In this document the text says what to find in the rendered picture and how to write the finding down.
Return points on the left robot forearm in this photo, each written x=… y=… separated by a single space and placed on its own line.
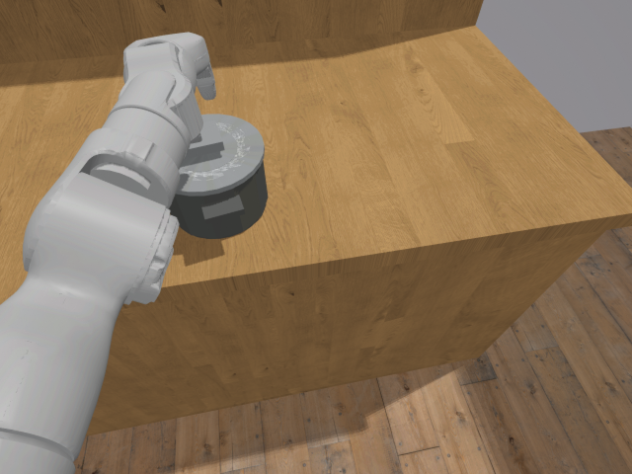
x=146 y=137

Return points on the table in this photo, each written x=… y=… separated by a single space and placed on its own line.
x=422 y=193

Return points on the knob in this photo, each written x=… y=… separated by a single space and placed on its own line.
x=211 y=141

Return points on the pot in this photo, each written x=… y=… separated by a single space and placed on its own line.
x=226 y=214

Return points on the left robot hand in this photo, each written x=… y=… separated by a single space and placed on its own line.
x=195 y=46

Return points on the lid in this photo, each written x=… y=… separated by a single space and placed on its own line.
x=221 y=171

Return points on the left robot upper arm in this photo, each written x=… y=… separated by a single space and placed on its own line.
x=102 y=247

